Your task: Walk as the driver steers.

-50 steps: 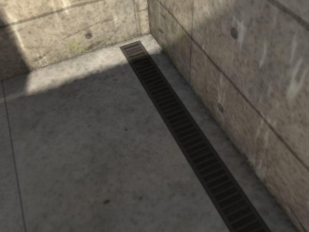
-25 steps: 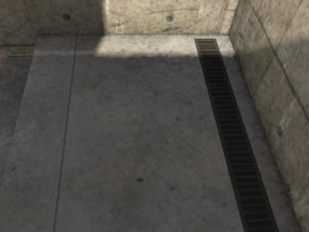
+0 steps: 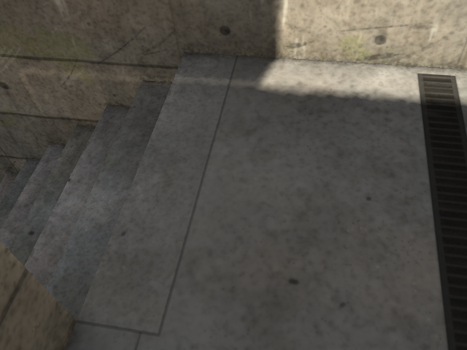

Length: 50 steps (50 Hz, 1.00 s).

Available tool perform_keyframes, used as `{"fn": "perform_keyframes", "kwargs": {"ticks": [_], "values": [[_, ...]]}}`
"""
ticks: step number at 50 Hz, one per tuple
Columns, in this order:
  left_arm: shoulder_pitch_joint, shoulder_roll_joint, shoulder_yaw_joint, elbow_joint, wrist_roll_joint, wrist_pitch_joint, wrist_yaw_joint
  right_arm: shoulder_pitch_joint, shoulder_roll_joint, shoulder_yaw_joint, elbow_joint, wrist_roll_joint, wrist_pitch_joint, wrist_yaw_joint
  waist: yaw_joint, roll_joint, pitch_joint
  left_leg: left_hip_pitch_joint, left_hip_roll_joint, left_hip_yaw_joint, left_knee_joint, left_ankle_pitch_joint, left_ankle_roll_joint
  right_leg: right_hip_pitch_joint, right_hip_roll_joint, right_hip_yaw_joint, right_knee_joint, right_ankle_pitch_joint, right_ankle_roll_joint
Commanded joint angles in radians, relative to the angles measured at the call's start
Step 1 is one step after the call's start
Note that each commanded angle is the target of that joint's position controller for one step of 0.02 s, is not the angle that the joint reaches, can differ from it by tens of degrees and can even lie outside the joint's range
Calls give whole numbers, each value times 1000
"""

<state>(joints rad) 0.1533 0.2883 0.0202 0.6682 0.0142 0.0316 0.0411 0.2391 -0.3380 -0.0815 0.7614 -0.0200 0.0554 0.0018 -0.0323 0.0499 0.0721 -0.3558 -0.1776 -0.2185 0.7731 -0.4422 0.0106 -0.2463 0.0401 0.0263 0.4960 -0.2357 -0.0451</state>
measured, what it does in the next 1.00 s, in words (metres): walks ahead: left foot, then right foot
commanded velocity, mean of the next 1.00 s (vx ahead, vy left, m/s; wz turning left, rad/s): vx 0.32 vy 0.00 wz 0.24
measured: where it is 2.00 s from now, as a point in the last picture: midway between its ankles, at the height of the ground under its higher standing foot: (171, 245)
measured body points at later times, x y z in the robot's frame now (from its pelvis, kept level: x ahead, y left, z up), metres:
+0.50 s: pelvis +0.06 +0.04 +0.00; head +0.08 +0.06 +0.45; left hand +0.03 +0.31 -0.14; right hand +0.24 -0.18 -0.11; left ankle +0.04 +0.12 -0.74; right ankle +0.01 -0.09 -0.70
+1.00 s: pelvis +0.31 +0.07 -0.01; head +0.34 +0.07 +0.44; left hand +0.41 +0.34 -0.12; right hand +0.33 -0.18 -0.16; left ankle +0.11 +0.14 -0.65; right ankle +0.40 +0.03 -0.74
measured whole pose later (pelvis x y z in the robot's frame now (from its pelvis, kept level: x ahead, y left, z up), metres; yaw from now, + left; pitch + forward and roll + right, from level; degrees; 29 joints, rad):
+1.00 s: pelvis +0.31 +0.07 -0.01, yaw +13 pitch -1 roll +0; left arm 0.12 0.24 0.02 0.81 0.03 -0.05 -0.02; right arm 0.41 -0.23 -0.01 1.00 -0.01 -0.06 -0.01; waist -0.04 0.02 0.08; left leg -0.16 -0.06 -0.05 1.09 -0.39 0.10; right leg -0.37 0.04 -0.12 0.57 -0.19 -0.10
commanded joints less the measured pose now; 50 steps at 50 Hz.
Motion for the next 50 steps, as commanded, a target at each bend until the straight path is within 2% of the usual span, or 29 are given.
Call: {"fn": "perform_keyframes", "kwargs": {"ticks": [1, 3, 6, 8, 10, 14, 18, 20, 21, 22, 23, 24, 25, 26, 28, 31, 32, 35, 38, 39, 41, 42, 44, 45, 46, 47, 48, 49, 50], "values": [[-34, 125, 30, -72, 4, -10, -5, 51, -130, -42, -31, -4, 1, 9, -12, -153, -34, -120, 62, 61, 336, -28, -28, 40, -313, 254, -233, 189, -156], [-50, 117, 27, -72, 3, -18, 6, 72, -116, -38, -12, 8, 12, 26, -11, -191, -48, -142, 63, 93, 402, 33, -52, 80, -250, 140, -210, 294, -134], [22, 125, 35, -44, 2, -27, 7, 18, -100, -28, -22, 7, 16, 31, 28, -179, -62, -181, 84, 123, 353, 42, -81, 174, -264, 94, -186, 376, -151], [98, 128, 37, -18, 11, -28, 3, -37, -75, -16, -37, 1, 16, 43, 80, -183, -76, -238, 93, 132, 286, 38, -78, 256, -282, 131, -221, 101, -162], [134, 145, 44, 9, 12, -37, -4, -80, -72, -12, -48, -8, 13, 54, 100, -204, -54, -256, 101, 125, 211, 42, -65, 273, -300, 179, -281, -151, -165], [138, 145, 47, 55, 12, -70, -19, -96, -16, 14, -36, -24, -2, 53, 83, -180, -11, -177, 123, 163, 30, 28, -35, 230, -326, 173, -336, -213, -179], [159, 154, 50, 113, 9, -84, -43, -124, 5, 36, -32, -18, -32, 48, 75, -189, 11, 24, 137, 254, -187, 35, 21, 117, -315, 105, -338, -150, -176], [144, 152, 49, 130, -6, -80, -48, -52, 10, 40, 8, -18, -53, 44, 16, -149, 17, 250, 120, 287, -359, 189, 60, -25, -280, 42, -275, -161, -146], [148, 124, 40, 135, -4, -80, -48, 47, -10, 34, 51, -22, -65, 36, -24, -101, -17, 407, 120, 259, -396, 180, 72, -113, -251, 7, -195, -162, -125], [134, 51, 16, 120, 1, -82, -51, 175, -64, 20, 89, -34, -80, 24, -81, 47, -88, 560, 283, 43, -489, 22, 93, -216, -175, -88, 33, -202, -89], [80, 6, 0, 50, 1, -90, -58, 277, -183, -8, 90, -18, -91, 8, -112, 249, -88, 612, 541, -416, -657, -284, 182, -446, -40, -146, 331, -343, -42], [97, 115, 31, 70, 16, -85, -51, 232, -178, -10, 103, -8, -90, 1, -72, 117, 2, 501, 563, -447, -660, -228, 239, -505, -56, -32, 485, -323, -58], [116, 122, 35, 92, 10, -88, -61, 148, -114, 7, 83, -9, -94, 0, -22, 50, 43, 474, 503, -320, -635, -123, 226, -510, -96, 16, 534, -223, -70], [133, 109, 31, 113, 2, -95, -70, 102, -63, 19, 77, -11, -102, 0, 4, 33, 44, 452, 444, -206, -641, 34, 194, -486, -118, 18, 525, -143, -64], [129, 100, 29, 139, 17, -89, -73, 98, -26, 27, 74, -15, -121, -6, 14, 38, 11, 464, 380, -63, -648, 295, 153, -453, -125, -4, 530, -40, -39], [102, 73, 24, 133, 27, -77, -77, 161, -17, 27, 112, 5, -140, -3, 22, 51, -9, 450, 345, 45, -625, 585, 148, -459, -117, -34, 548, 30, -7], [51, 76, 25, 117, 23, -78, -79, 162, -36, 25, 121, 9, -139, -4, 13, 44, 10, 410, 330, 65, -651, 586, 150, -458, -117, -49, 521, 58, 8], [-81, 44, 18, 66, 30, -75, -90, 215, -15, 36, 153, 7, -137, -5, -17, 40, 53, 389, 319, 93, -673, 619, 172, -482, -112, -90, 379, 102, 38], [-157, 19, 3, 33, 19, -73, -95, 243, -27, 41, 193, 7, -138, -12, -17, 45, 61, 382, 328, 107, -666, 692, 175, -409, -92, -108, 223, 150, 30], [-155, 12, 4, 40, 12, -63, -99, 249, -11, 49, 195, -3, -136, -24, -15, 50, 49, 425, 346, 114, -641, 751, 172, -391, -77, -97, 184, 158, 11], [-151, 25, 7, 40, 13, -59, -98, 236, -33, 50, 204, -5, -134, -37, 7, 35, 47, 441, 369, 127, -597, 895, 165, -326, -52, -105, 132, 136, -29], [-124, 27, 9, 53, 9, -57, -94, 215, -52, 51, 203, -2, -133, -37, 23, 27, 35, 445, 375, 138, -546, 1065, 159, -259, -25, -125, 118, 110, -45], [34, 60, 26, 108, 8, -62, -77, 195, -72, 49, 210, -7, -128, -41, 97, 30, -57, 451, 372, 152, -335, 1305, 135, -57, 26, -126, 82, 59, -83], [193, 74, 39, 156, 10, -73, -60, 188, -65, 51, 211, -4, -128, -35, 169, 2, -137, 356, 337, 168, -141, 1196, 123, 172, 16, -118, 1, 106, -104], [350, 156, 58, 181, 38, -82, -36, 211, -27, 64, 189, 7, -135, -16, 217, -83, -242, 150, 273, 185, 131, 782, 109, 432, -197, 113, -23, -50, -139], [358, 233, 75, 176, 45, -83, -37, 330, 85, 83, 188, 28, -131, -7, 142, -321, -328, -144, 86, 212, 484, -63, 83, 580, -464, 587, -142, -140, -257], [300, 159, 64, 170, 3, -77, -46, 244, -39, 49, 196, -1, -128, -13, 150, -147, -237, -201, 122, 94, 573, -16, 103, 440, -424, 605, -210, -223, -243], [176, 108, 50, 150, 1, -80, -48, 193, -48, 39, 176, 8, -131, -7, 88, -129, -111, -208, 172, 95, 556, 92, 108, 296, -401, 457, -252, -221, -216], [127, 66, 41, 145, 6, -91, -52, 169, -33, 40, 175, 11, -128, -2, 67, -81, -51, -183, 212, 111, 509, 149, 109, 197, -359, 354, -301, -155, -185]]}}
